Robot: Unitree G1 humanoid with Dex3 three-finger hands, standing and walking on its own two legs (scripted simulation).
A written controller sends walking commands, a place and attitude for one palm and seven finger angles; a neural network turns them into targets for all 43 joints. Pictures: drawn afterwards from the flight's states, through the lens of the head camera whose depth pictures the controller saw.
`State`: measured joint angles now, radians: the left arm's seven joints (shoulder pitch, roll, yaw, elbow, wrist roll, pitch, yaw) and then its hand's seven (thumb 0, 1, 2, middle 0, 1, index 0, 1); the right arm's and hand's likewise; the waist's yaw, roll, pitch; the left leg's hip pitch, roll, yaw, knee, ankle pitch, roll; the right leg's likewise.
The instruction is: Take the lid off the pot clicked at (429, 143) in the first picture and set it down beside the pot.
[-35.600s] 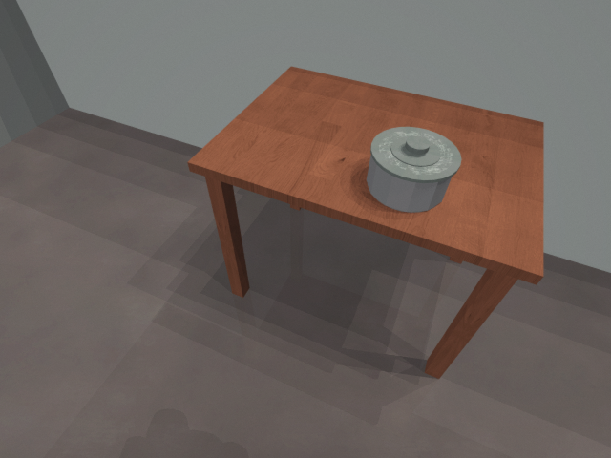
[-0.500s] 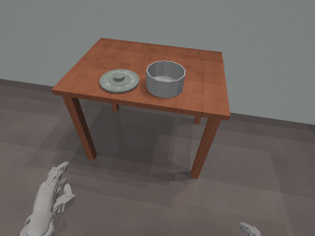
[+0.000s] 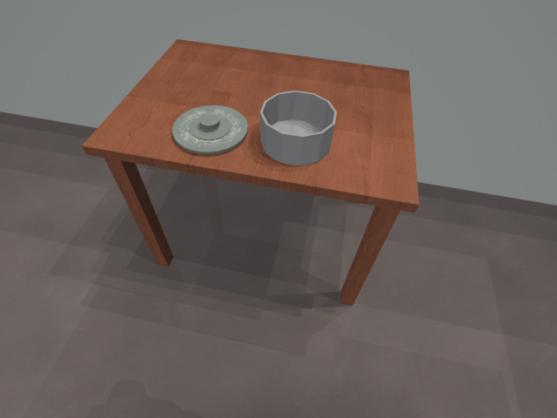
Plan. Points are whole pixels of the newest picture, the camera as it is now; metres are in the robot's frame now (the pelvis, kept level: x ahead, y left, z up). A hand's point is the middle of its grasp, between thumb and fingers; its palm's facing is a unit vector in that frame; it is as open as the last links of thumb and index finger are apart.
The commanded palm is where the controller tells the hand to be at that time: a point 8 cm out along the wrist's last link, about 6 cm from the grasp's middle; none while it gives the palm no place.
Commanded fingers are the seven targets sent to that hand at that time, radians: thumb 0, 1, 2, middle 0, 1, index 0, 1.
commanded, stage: stop stepping back and stand still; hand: left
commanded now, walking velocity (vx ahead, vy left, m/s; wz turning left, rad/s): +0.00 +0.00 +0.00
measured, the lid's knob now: (209, 121) +0.82 +0.23 -0.09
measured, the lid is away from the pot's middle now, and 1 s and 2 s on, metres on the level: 0.24 0.24 0.24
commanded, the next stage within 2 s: let the arm hang, fingers relaxed in 0.46 s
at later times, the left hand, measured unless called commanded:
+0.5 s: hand out of the picture +0.04 +0.16 -0.18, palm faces +0.03 -0.98 -0.19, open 7.3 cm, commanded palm none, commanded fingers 0.00 0.90 0.90 -0.20 -0.30 -0.20 -0.30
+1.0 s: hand out of the picture +0.02 +0.15 -0.18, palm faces +0.03 -0.98 -0.18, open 7.3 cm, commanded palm none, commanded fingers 0.00 0.90 0.90 -0.20 -0.30 -0.20 -0.30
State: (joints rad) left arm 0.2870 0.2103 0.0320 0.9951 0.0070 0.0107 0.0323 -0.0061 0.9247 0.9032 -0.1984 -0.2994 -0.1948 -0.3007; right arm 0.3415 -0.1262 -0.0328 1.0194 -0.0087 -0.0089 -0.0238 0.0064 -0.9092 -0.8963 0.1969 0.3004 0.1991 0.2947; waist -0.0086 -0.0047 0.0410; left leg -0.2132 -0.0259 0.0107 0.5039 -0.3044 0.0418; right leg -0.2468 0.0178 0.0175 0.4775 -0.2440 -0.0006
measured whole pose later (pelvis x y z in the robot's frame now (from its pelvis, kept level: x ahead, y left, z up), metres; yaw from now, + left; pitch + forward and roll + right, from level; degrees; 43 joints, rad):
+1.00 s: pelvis +0.02 -0.02 +0.00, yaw -1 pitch -1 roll +0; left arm 0.28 0.14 0.02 1.11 0.01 0.00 0.05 0.01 0.93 0.90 -0.20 -0.30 -0.20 -0.30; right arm 0.32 -0.09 -0.03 1.11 0.00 -0.01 -0.04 0.00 -0.91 -0.90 0.20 0.30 0.20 0.29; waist -0.01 -0.01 0.05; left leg -0.13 0.00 0.02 0.46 -0.32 0.01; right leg -0.18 0.04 0.02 0.46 -0.26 -0.03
